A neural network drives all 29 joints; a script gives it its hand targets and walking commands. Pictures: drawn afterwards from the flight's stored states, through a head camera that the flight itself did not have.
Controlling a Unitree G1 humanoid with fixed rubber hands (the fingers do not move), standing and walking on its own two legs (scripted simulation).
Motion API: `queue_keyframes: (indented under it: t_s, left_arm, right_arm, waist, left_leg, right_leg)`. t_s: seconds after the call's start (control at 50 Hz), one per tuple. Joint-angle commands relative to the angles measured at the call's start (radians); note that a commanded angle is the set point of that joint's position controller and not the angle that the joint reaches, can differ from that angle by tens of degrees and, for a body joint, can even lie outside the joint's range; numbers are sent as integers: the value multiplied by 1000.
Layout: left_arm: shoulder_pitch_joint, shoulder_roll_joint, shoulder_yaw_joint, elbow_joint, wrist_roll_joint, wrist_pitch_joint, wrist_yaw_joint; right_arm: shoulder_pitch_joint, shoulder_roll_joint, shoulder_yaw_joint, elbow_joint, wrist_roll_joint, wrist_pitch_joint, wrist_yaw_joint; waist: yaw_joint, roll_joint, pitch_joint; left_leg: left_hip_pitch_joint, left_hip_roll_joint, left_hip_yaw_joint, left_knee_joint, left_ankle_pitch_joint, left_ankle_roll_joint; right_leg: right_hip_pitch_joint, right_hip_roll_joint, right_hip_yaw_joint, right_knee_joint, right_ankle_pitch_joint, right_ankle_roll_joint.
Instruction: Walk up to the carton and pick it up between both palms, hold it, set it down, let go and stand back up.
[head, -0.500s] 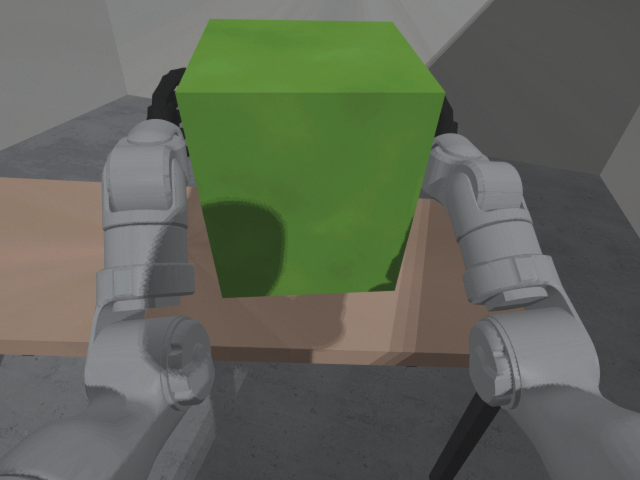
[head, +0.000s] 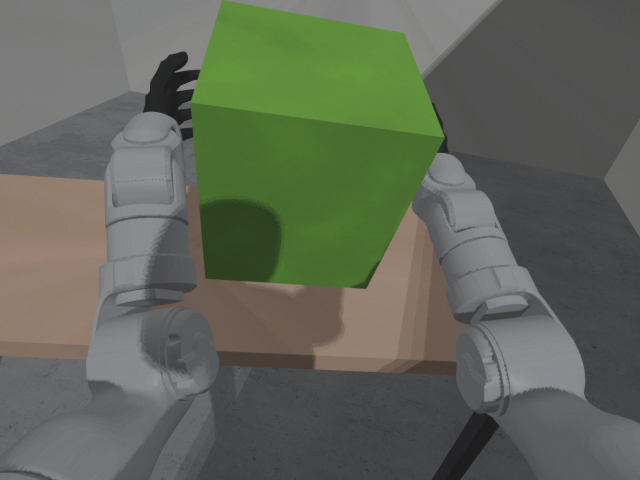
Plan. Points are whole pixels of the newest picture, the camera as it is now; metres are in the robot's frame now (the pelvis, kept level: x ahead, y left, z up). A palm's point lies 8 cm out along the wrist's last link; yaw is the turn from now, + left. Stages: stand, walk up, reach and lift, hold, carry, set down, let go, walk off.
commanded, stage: set down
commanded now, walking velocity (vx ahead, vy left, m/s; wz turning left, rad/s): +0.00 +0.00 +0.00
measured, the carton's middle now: (301, 159) +0.40 +0.02 +0.26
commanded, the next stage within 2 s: none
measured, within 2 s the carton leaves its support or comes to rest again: neither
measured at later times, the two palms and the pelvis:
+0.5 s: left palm (181, 172) +0.38 +0.16 +0.24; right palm (423, 202) +0.38 -0.14 +0.21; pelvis -0.01 +0.00 +0.00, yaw +1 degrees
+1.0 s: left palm (197, 194) +0.42 +0.16 +0.19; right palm (418, 209) +0.41 -0.14 +0.18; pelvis +0.02 +0.00 +0.00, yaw +1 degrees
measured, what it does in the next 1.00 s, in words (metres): stands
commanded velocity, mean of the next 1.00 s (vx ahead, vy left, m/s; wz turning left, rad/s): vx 0.00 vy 0.00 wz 0.00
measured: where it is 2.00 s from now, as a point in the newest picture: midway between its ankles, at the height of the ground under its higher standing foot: outside the picture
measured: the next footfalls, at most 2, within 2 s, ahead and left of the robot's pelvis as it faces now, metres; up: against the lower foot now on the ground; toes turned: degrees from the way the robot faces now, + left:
none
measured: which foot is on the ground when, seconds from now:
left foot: down 0.00-1.00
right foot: down 0.00-1.00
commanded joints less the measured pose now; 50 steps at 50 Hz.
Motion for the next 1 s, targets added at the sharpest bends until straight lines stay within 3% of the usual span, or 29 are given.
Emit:
queue_keyframes:
  t_s: [0.0, 0.06, 0.08, 0.12, 0.16, 0.18, 0.2, 0.24, 0.26, 0.32, 0.34, 0.38, 0.42, 0.44, 0.46, 0.48, 0.52, 0.58, 0.62, 0.68, 0.7, 0.8, 0.82, 0.84, 0.86, 0.9, 0.92, 0.94, 0.98]
  left_arm:
    - [-437, -515, -375, -21, -115, -76, -111]
    - [-474, -570, -462, -187, -168, -107, -77]
    - [-494, -602, -527, -238, -205, -114, -55]
    - [-485, -617, -593, -304, -244, -125, -33]
    - [-397, -579, -544, -229, -207, -105, -25]
    - [-395, -564, -525, -210, -183, -98, -31]
    - [-360, -552, -493, -209, -172, -89, -37]
    - [-385, -554, -497, -230, -182, -74, -44]
    - [-358, -542, -461, -176, -173, -67, -46]
    - [-344, -519, -387, -130, -108, -53, -65]
    - [-335, -529, -397, -142, -118, -53, -67]
    - [-378, -505, -355, -55, -104, -59, -72]
    - [-400, -505, -377, -76, -119, -70, -70]
    - [-400, -522, -384, -54, -120, -83, -65]
    - [-442, -535, -409, -124, -136, -98, -58]
    - [-447, -525, -395, -73, -127, -97, -58]
    - [-443, -530, -391, -38, -127, -113, -54]
    - [-450, -512, -342, 49, -103, -128, -65]
    - [-381, -506, -354, 53, -108, -147, -50]
    - [-442, -532, -365, 27, -134, -180, -42]
    - [-440, -529, -370, -4, -138, -199, -34]
    - [-333, -507, -326, 17, -103, -199, -44]
    - [-347, -497, -334, -10, -115, -208, -38]
    - [-352, -526, -377, -21, -150, -210, -33]
    - [-338, -526, -376, -25, -141, -217, -33]
    - [-378, -561, -448, -118, -177, -227, -23]
    - [-332, -518, -401, -71, -147, -223, -33]
    - [-372, -563, -455, -124, -168, -227, -27]
    - [-331, -560, -470, -117, -176, -239, -28]
  right_arm:
    - [-732, 384, 120, -298, 39, -193, 109]
    - [-745, 439, 226, -411, 95, -241, 113]
    - [-809, 447, 289, -492, 124, -258, 114]
    - [-754, 451, 314, -494, 134, -260, 104]
    - [-766, 437, 359, -517, 145, -244, 100]
    - [-697, 434, 327, -451, 111, -230, 100]
    - [-700, 456, 370, -481, 123, -227, 93]
    - [-711, 472, 391, -492, 134, -214, 90]
    - [-707, 473, 387, -480, 128, -202, 89]
    - [-678, 465, 321, -435, 86, -191, 97]
    - [-692, 476, 332, -455, 81, -200, 98]
    - [-684, 463, 253, -380, 39, -197, 107]
    - [-707, 464, 239, -420, 19, -214, 115]
    - [-650, 456, 209, -354, 2, -208, 128]
    - [-682, 467, 217, -386, 3, -229, 131]
    - [-693, 457, 161, -363, -26, -231, 134]
    - [-695, 449, 124, -342, -51, -247, 148]
    - [-601, 423, 16, -220, -104, -245, 168]
    - [-614, 424, 42, -238, -101, -261, 178]
    - [-653, 450, 41, -247, -103, -273, 182]
    - [-626, 462, 80, -231, -81, -277, 188]
    - [-564, 470, 130, -246, -62, -273, 169]
    - [-560, 482, 168, -249, -45, -272, 173]
    - [-584, 469, 184, -301, -44, -284, 161]
    - [-496, 490, 157, -217, -54, -278, 159]
    - [-545, 498, 213, -301, -18, -295, 150]
    - [-538, 506, 218, -284, -33, -283, 151]
    - [-540, 529, 243, -326, -22, -292, 147]
    - [-544, 511, 243, -354, -25, -300, 146]
  waist:
    - [-72, 58, -222]
    - [-33, 65, -370]
    - [-34, 70, -466]
    - [-57, 89, -511]
    - [-29, 43, -425]
    - [-48, 33, -376]
    - [-17, 2, -366]
    - [-15, -1, -373]
    - [-9, -36, -300]
    - [0, -30, -227]
    - [23, -44, -251]
    - [0, -33, -178]
    - [5, -25, -258]
    - [-3, -28, -210]
    - [0, -3, -274]
    - [-30, -11, -247]
    - [-15, 21, -231]
    - [-48, 11, -142]
    - [-15, 26, -178]
    - [-15, 25, -254]
    - [14, 32, -280]
    - [10, 10, -293]
    - [27, 14, -311]
    - [0, -16, -345]
    - [-17, 13, -320]
    - [-31, 35, -415]
    - [-3, -3, -352]
    - [-25, 36, -403]
    - [-27, 22, -410]
  left_leg:
    - [60, -71, 23, -77, 429, -73]
    - [147, -64, 12, -23, 631, -96]
    - [217, -63, 8, 11, 740, -107]
    - [264, -63, -1, 47, 829, -123]
    - [199, -73, 5, 27, 763, -97]
    - [181, -75, 3, 14, 699, -94]
    - [137, -78, 14, 2, 633, -71]
    - [93, -90, 20, -3, 566, -57]
    - [34, -95, 18, -30, 480, -40]
    - [9, -94, 25, -85, 330, -17]
    - [0, -88, 33, -95, 318, -15]
    - [-50, -90, 36, -124, 185, 0]
    - [-59, -90, 38, -125, 185, -4]
    - [-51, -77, 34, -134, 188, -8]
    - [-38, -77, 44, -136, 205, -14]
    - [-50, -77, 36, -135, 179, -13]
    - [-62, -71, 48, -141, 137, -25]
    - [-110, -60, 49, -183, 41, -25]
    - [-101, -56, 48, -173, 93, -29]
    - [-38, -64, 57, -134, 207, -36]
    - [-26, -61, 51, -113, 313, -48]
    - [-28, -83, 58, -88, 376, -42]
    - [-38, -84, 53, -85, 396, -41]
    - [-22, -79, 40, -78, 429, -37]
    - [-22, -78, 53, -67, 445, -46]
    - [36, -81, 34, -34, 588, -68]
    - [4, -78, 50, -40, 533, -53]
    - [2, -89, 43, -30, 572, -65]
    - [-7, -87, 39, -48, 517, -59]
  right_leg:
    - [238, 56, -153, 19, 133, 4]
    - [265, 59, -156, 50, 235, 2]
    - [283, 66, -161, 62, 309, 7]
    - [280, 62, -154, 68, 396, 12]
    - [295, 55, -139, 68, 423, 17]
    - [305, 48, -140, 61, 410, 20]
    - [331, 33, -127, 66, 433, 30]
    - [349, 19, -120, 90, 479, 42]
    - [352, 12, -111, 86, 466, 46]
    - [299, 3, -116, 60, 317, 50]
    - [310, 6, -112, 58, 299, 48]
    - [237, -3, -120, 41, 159, 46]
    - [257, 1, -124, 51, 134, 47]
    - [213, 14, -130, 39, 69, 36]
    - [232, 10, -134, 51, 98, 34]
    - [205, 13, -141, 43, 46, 30]
    - [182, 11, -140, 38, -14, 25]
    - [165, 5, -141, 23, -92, 14]
    - [179, 11, -139, 32, -41, 14]
    - [177, 12, -137, 42, 27, 26]
    - [190, 21, -130, 52, 88, 25]
    - [278, 12, -115, 84, 302, 45]
    - [284, 9, -111, 90, 317, 48]
    - [287, 10, -118, 96, 374, 44]
    - [287, 7, -112, 100, 401, 44]
    - [305, 15, -116, 117, 512, 46]
    - [319, 10, -109, 118, 521, 57]
    - [340, 5, -107, 130, 576, 57]
    - [334, 5, -107, 129, 557, 61]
